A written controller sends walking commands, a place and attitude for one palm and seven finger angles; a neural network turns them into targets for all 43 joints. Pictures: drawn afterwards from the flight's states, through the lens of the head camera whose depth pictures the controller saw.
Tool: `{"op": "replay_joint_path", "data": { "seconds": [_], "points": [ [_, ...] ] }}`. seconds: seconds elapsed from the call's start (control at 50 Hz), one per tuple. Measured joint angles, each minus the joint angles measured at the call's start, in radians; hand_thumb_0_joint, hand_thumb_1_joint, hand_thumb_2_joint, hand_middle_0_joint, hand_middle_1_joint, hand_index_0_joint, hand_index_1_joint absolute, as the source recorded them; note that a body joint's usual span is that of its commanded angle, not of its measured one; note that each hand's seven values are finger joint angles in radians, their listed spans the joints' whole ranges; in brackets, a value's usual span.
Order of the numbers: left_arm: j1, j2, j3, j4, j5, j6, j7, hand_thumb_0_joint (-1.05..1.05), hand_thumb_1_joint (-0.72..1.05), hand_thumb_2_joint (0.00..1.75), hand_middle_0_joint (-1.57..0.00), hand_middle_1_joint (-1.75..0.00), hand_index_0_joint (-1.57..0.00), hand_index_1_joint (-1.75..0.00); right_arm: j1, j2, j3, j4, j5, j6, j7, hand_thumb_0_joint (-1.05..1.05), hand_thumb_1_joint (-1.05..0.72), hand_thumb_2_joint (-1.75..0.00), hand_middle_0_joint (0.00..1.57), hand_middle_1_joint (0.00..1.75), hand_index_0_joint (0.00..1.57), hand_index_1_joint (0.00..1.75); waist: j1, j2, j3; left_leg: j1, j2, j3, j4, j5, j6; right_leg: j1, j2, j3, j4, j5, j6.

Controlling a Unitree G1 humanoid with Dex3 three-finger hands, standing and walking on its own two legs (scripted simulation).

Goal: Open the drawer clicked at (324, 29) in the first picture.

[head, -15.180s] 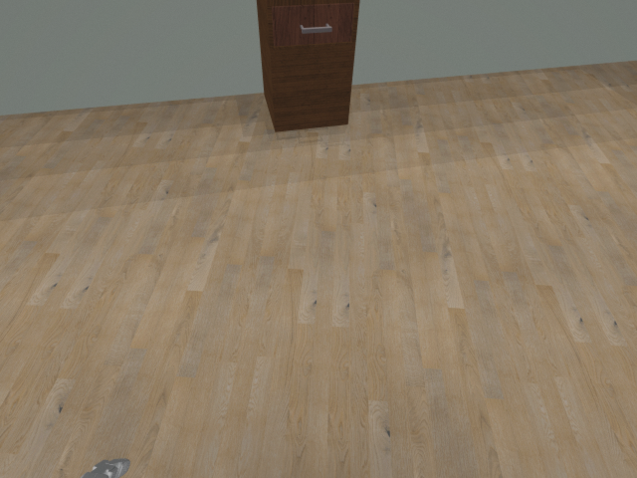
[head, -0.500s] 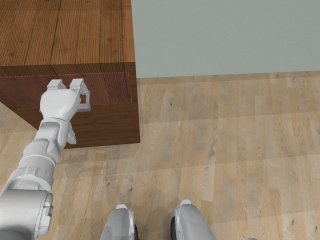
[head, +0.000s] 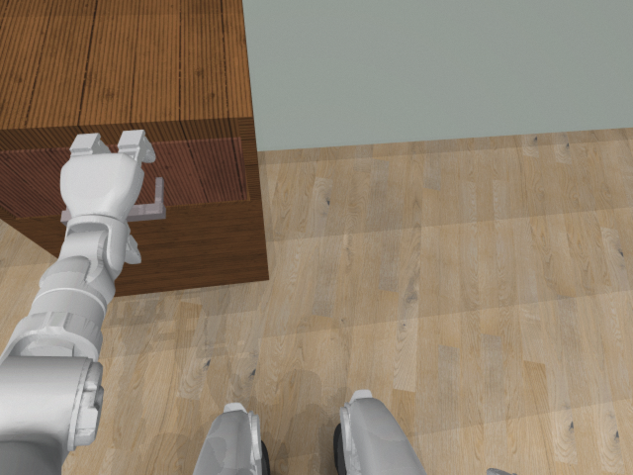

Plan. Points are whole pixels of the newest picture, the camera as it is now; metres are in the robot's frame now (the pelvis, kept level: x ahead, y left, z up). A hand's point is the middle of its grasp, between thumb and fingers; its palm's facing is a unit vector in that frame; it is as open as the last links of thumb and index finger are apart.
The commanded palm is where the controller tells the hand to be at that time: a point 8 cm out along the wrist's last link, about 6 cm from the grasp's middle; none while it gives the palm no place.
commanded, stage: move the hooked fingers above the handle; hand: left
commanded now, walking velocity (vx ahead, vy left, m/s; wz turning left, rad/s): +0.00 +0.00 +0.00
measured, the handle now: (116, 201) +0.52 +0.27 -0.10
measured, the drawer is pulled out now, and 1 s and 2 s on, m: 0.00 0.00 0.00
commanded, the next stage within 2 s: lower the fingers behind the handle in 1.98 s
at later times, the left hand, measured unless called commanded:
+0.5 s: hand (126, 200) +0.48 +0.23 -0.03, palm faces +0.07 +0.01 -1.00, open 13.8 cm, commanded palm +0.44 +0.25 +0.01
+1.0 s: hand (114, 217) +0.47 +0.26 -0.06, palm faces -0.02 +0.00 -1.00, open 13.8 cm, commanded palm +0.45 +0.24 +0.01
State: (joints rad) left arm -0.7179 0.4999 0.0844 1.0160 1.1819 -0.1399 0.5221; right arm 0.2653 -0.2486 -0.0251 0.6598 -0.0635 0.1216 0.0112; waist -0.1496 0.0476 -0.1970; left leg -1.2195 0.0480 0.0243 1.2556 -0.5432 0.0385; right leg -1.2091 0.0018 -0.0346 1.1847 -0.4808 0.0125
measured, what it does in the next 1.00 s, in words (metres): stands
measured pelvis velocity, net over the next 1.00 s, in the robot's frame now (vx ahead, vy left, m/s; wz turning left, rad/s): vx -0.01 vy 0.00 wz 0.00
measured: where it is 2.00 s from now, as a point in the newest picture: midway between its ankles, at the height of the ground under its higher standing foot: outside the picture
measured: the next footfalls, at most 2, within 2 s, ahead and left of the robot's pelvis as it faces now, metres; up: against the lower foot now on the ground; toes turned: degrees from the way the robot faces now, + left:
none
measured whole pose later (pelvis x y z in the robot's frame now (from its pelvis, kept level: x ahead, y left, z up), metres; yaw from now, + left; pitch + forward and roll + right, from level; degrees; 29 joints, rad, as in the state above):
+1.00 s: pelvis -0.01 +0.00 -0.02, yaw +0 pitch +31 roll -3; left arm -0.75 0.54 0.11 1.04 1.18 -0.08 0.52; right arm 0.26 -0.27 -0.03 0.65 -0.06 0.10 0.02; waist -0.15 0.06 -0.17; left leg -1.32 0.05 0.02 1.32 -0.54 0.04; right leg -1.31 0.00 -0.04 1.25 -0.48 0.01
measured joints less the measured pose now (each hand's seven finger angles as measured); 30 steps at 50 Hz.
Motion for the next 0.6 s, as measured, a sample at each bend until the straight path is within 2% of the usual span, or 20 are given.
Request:
{"op": "replay_joint_path", "data": {
  "seconds": [0.06,0.1,0.14,0.2,0.24,0.3,0.34,0.4,0.46,0.48,0.54,0.56,0.6],
  "points": [
    [0.013,0.028,0.017,0.02,-0.003,0.068,0.009,0.0,-0.48,0.3,-0.32,-1.2,-0.31,-1.2,0.001,-0.005,-0.003,-0.016,0.007,0.007,0.011,0.0,-0.91,-0.9,0.2,0.3,0.21,0.3,0.012,0.005,0.02,-0.006,0.001,0.012,-0.002,0.004,0.001,-0.013,0.001,0.012,0.004,0.005,0.002],
    [0.036,0.036,0.006,0.024,-0.024,0.098,-0.019,0.0,-0.48,0.3,-0.32,-1.19,-0.31,-1.2,0.005,-0.007,-0.007,-0.013,0.013,0.006,0.012,0.0,-0.91,-0.9,0.2,0.3,0.21,0.3,0.029,0.007,0.032,-0.001,0.0,0.017,-0.013,0.01,0.002,-0.011,0.0,0.017,-0.003,0.01,0.004],
    [0.063,0.032,-0.02,0.012,-0.059,0.101,-0.066,0.0,-0.48,0.3,-0.32,-1.19,-0.31,-1.2,0.011,-0.005,-0.012,0.0,0.018,-0.001,0.008,0.0,-0.91,-0.9,0.2,0.3,0.21,0.3,0.048,0.008,0.039,0.01,-0.004,0.016,-0.028,0.017,0.003,0.0,-0.003,0.016,-0.016,0.014,0.005],
    [0.099,0.011,-0.062,-0.04,-0.096,0.041,-0.136,0.0,-0.48,0.3,-0.32,-1.2,-0.31,-1.2,0.021,0.002,-0.019,0.03,0.017,-0.016,-0.009,0.0,-0.91,-0.9,0.2,0.3,0.21,0.3,0.068,0.003,0.033,0.027,-0.013,0.006,-0.047,0.024,0.001,0.024,-0.011,0.005,-0.034,0.014,0.004],
    [0.109,-0.002,-0.093,-0.079,-0.091,-0.017,-0.156,0.0,-0.48,0.3,-0.32,-1.2,-0.32,-1.2,0.025,0.008,-0.021,0.049,0.012,-0.028,-0.023,0.0,-0.91,-0.9,0.21,0.3,0.21,0.3,0.071,-0.004,0.019,0.033,-0.018,-0.005,-0.048,0.023,-0.001,0.035,-0.016,-0.005,-0.037,0.009,0.002],
    [0.089,-0.016,-0.109,-0.107,-0.043,-0.096,-0.12,0.0,-0.49,0.3,-0.33,-1.2,-0.32,-1.2,0.017,0.009,-0.022,0.06,0.004,-0.038,-0.034,0.0,-0.91,-0.9,0.21,0.3,0.21,0.3,0.057,-0.01,-0.006,0.022,-0.02,-0.022,-0.03,0.014,-0.005,0.035,-0.019,-0.022,-0.025,-0.003,-0.003],
    [0.054,-0.018,-0.091,-0.096,-0.013,-0.112,-0.065,0.0,-0.49,0.3,-0.33,-1.2,-0.32,-1.2,0.001,0.005,-0.021,0.056,-0.002,-0.037,-0.03,0.0,-0.91,-0.9,0.21,0.3,0.21,0.3,0.038,-0.01,-0.018,0.004,-0.018,-0.029,-0.008,0.005,-0.007,0.019,-0.017,-0.028,-0.008,-0.011,-0.005],
    [-0.015,-0.009,-0.041,-0.036,0.0,-0.054,0.022,0.0,-0.49,0.3,-0.33,-1.2,-0.32,-1.2,-0.028,-0.003,-0.016,0.03,-0.005,-0.028,-0.011,0.0,-0.91,-0.9,0.21,0.3,0.21,0.3,0.011,-0.005,-0.016,-0.026,-0.012,-0.028,0.021,-0.004,-0.007,-0.012,-0.012,-0.027,0.018,-0.015,-0.006],
    [-0.037,-0.022,-0.044,-0.012,0.002,0.006,0.088,0.0,-0.49,0.3,-0.37,-1.25,-0.31,-1.22,-0.038,-0.011,-0.01,-0.004,0.002,-0.012,0.009,0.0,-0.91,-0.9,0.2,0.3,0.21,0.3,0.014,0.002,0.002,-0.033,-0.009,-0.015,0.024,0.0,-0.004,-0.026,-0.008,-0.014,0.025,-0.008,-0.002],
    [-0.039,-0.03,-0.049,-0.006,0.004,0.039,0.085,0.0,-0.49,0.3,-0.38,-1.26,-0.31,-1.23,-0.039,-0.014,-0.006,-0.012,0.007,-0.004,0.014,0.0,-0.91,-0.9,0.2,0.29,0.21,0.3,0.019,0.003,0.008,-0.028,-0.008,-0.009,0.018,0.004,-0.003,-0.025,-0.008,-0.008,0.022,-0.003,-0.002],
    [-0.037,-0.026,-0.05,0.06,-0.006,0.143,0.018,0.0,-0.48,0.3,-0.37,-1.25,-0.3,-1.23,-0.046,-0.012,0.011,-0.028,0.025,0.014,0.017,0.0,-0.91,-0.9,0.2,0.29,0.21,0.29,0.021,0.008,0.031,0.001,-0.008,0.009,-0.016,0.023,-0.001,-0.008,-0.007,0.01,0.0,0.015,0.001],
    [-0.028,-0.018,-0.044,0.076,-0.019,0.161,-0.012,0.0,-0.48,0.3,-0.36,-1.25,-0.3,-1.23,-0.044,-0.009,0.016,-0.033,0.029,0.015,0.013,0.0,-0.91,-0.9,0.2,0.29,0.21,0.29,0.021,0.008,0.038,0.011,-0.008,0.014,-0.03,0.03,0.0,-0.001,-0.007,0.014,-0.01,0.021,0.001],
    [0.001,0.004,-0.027,0.085,-0.055,0.16,-0.076,0.0,-0.48,0.3,-0.35,-1.23,-0.3,-1.23,-0.032,-0.002,0.024,-0.036,0.035,0.009,0.0,0.0,-0.91,-0.9,0.2,0.3,0.21,0.3,0.023,0.006,0.043,0.028,-0.006,0.019,-0.052,0.041,-0.001,0.012,-0.004,0.02,-0.028,0.032,0.001]
  ]
}}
